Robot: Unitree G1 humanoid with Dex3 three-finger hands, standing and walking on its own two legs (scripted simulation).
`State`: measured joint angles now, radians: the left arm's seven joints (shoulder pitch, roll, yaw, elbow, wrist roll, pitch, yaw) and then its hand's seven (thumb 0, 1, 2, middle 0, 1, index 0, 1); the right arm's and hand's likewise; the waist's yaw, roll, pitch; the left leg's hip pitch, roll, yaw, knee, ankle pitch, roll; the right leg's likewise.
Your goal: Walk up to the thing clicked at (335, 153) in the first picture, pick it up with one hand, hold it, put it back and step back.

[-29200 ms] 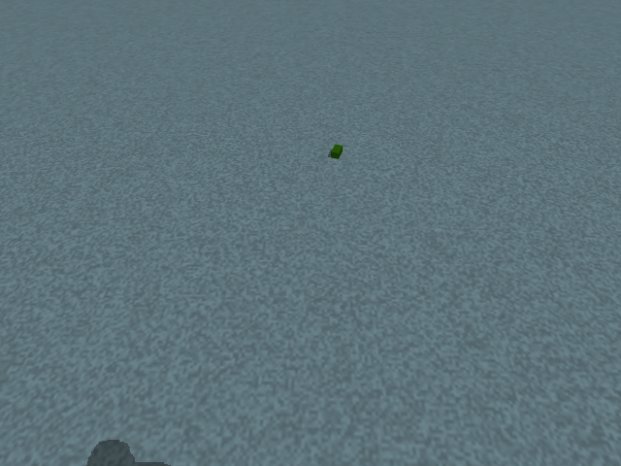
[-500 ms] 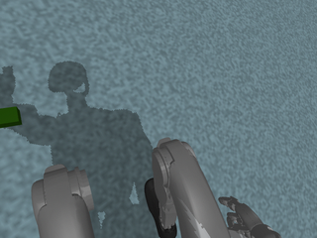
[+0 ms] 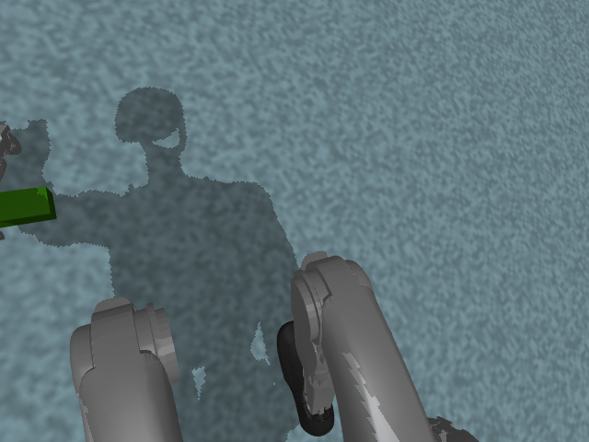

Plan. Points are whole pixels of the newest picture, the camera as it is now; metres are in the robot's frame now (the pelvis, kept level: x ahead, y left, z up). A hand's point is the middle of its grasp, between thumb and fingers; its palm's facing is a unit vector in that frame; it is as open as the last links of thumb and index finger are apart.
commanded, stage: close in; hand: left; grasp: from above
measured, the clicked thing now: (22, 207) +0.48 +0.31 -0.31
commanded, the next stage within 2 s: rest palm in 0.14 s
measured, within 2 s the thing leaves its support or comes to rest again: neither
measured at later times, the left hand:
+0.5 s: hand (2, 211) +0.46 +0.31 -0.23, palm faces -0.46 -0.09 -0.88, open 13.3 cm
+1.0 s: hand (4, 211) +0.46 +0.32 -0.26, palm faces -0.45 -0.13 -0.88, open 13.7 cm
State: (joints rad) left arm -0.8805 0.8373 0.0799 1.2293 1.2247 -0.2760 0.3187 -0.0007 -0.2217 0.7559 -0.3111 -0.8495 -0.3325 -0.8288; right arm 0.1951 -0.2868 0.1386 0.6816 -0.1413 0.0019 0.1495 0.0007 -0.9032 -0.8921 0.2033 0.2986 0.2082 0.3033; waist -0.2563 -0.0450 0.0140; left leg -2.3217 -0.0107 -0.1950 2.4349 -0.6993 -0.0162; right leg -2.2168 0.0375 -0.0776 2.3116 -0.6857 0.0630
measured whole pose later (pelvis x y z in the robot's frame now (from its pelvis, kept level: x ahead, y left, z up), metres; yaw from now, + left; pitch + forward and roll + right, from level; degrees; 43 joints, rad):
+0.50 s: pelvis -0.01 +0.00 -0.02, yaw -2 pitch +30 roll -12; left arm -1.06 0.97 0.09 1.65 1.33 -0.27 0.49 0.00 -0.35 0.85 -0.20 -0.89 -0.21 -0.88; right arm 0.16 -0.29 0.24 0.70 -0.20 -0.10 0.15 0.00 -0.89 -0.89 0.20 0.30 0.21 0.30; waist -0.36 -0.10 0.09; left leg -2.36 -0.01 -0.23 2.50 -0.68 -0.02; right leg -2.26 0.06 -0.10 2.36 -0.65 0.06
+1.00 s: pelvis +0.00 +0.00 -0.03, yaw -4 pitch +29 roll -14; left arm -1.04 1.04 0.16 1.68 1.31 -0.24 0.53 0.00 -0.42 0.92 -0.17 -0.87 -0.16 -0.88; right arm 0.11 -0.33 0.27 0.65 -0.25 -0.16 0.20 0.00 -0.90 -0.90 0.20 0.30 0.20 0.30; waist -0.38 -0.12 0.14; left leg -2.35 0.00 -0.26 2.55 -0.72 -0.02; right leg -2.24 0.07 -0.12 2.37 -0.67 0.07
